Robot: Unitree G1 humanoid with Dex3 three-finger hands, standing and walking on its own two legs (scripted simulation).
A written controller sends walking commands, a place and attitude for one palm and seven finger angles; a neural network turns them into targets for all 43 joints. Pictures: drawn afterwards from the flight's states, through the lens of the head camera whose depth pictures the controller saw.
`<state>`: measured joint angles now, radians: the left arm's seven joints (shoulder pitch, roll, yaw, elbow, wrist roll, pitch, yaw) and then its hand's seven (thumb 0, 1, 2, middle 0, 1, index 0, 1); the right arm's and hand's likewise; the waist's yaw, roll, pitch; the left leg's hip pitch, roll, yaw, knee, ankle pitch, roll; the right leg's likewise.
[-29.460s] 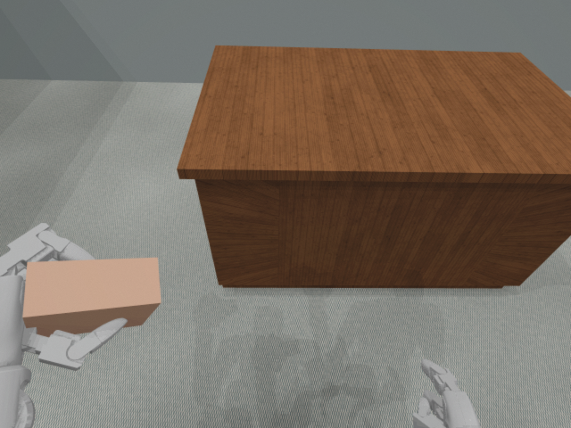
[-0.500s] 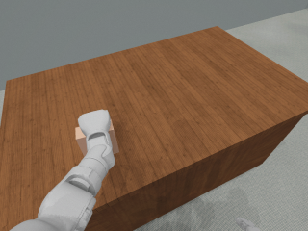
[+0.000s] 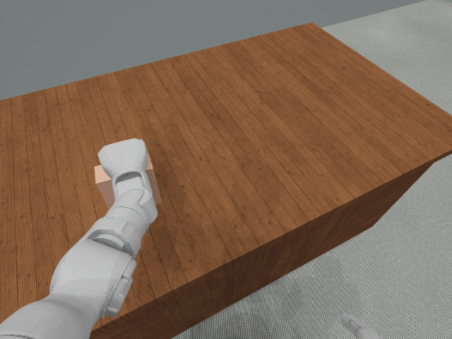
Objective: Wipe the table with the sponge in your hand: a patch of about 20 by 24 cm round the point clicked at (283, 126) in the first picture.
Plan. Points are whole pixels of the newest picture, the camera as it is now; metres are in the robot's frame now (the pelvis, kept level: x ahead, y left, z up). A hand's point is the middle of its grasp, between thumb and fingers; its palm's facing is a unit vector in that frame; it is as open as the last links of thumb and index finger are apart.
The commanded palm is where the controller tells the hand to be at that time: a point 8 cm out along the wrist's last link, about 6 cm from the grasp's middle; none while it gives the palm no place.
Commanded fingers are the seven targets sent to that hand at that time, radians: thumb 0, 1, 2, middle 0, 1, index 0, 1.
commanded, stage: wipe forward along the third lane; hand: left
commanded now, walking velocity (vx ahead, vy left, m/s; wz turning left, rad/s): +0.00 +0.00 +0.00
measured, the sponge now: (132, 191) +0.42 +0.21 -0.02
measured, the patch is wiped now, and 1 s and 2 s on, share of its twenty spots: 0.90 1.00 1.00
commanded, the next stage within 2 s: wipe back along the third lane in 0.40 s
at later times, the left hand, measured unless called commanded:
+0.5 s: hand (125, 158) +0.48 +0.22 +0.02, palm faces -0.12 +0.01 -0.99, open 9.5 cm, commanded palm +0.46 +0.21 +0.05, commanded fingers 0.00 0.10 1.30 -1.20 -1.60 -1.20 -1.60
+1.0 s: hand (127, 167) +0.45 +0.21 +0.02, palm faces -0.07 -0.01 -1.00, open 9.5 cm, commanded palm +0.41 +0.19 +0.05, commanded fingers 0.00 0.10 1.30 -1.20 -1.60 -1.20 -1.60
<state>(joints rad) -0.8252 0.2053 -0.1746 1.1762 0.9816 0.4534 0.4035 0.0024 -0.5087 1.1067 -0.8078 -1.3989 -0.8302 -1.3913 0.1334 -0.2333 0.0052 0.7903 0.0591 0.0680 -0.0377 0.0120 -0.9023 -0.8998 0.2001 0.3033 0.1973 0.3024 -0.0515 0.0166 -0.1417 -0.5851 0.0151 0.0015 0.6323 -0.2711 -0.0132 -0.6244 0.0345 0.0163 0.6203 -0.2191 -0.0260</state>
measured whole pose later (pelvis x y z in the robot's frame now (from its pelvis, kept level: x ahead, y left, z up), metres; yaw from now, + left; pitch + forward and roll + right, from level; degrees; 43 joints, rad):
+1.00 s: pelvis +0.03 +0.02 +0.00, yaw +0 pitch +14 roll -1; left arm -0.80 0.17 -0.24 1.15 0.95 0.47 0.44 -0.01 -0.47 1.11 -0.74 -1.47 -0.76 -1.47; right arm 0.15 -0.22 -0.02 0.80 0.06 0.09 0.02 0.01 -0.90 -0.90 0.20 0.30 0.20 0.30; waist -0.02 0.02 -0.18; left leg -0.57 0.01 0.01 0.64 -0.32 0.01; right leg -0.59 0.03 0.02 0.59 -0.24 -0.01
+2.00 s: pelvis +0.03 +0.00 +0.01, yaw +1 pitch +6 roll +0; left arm -0.44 0.06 -0.43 0.76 0.97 0.58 0.40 0.00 -0.46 1.10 -0.74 -1.48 -0.76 -1.48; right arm 0.05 -0.22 -0.01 0.74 0.07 0.21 0.04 0.01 -0.90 -0.90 0.20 0.30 0.20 0.30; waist 0.07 0.03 -0.15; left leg -0.37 0.01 -0.01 0.56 -0.30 -0.02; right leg -0.41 0.03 0.00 0.57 -0.26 -0.04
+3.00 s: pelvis +0.02 +0.00 +0.01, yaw +0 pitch +4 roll +1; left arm -0.33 0.06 -0.46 0.61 1.00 0.61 0.37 0.01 -0.47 1.10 -0.75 -1.47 -0.77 -1.46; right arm 0.02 -0.22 0.00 0.72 0.08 0.21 0.04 0.02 -0.90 -0.90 0.20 0.30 0.20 0.30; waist 0.08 0.03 -0.14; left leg -0.36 0.01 0.00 0.58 -0.29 -0.02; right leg -0.41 0.03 0.02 0.60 -0.26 -0.04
